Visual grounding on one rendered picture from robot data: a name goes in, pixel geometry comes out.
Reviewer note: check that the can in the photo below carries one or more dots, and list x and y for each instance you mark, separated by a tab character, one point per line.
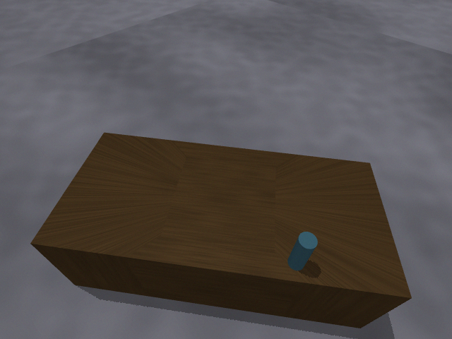
302	250

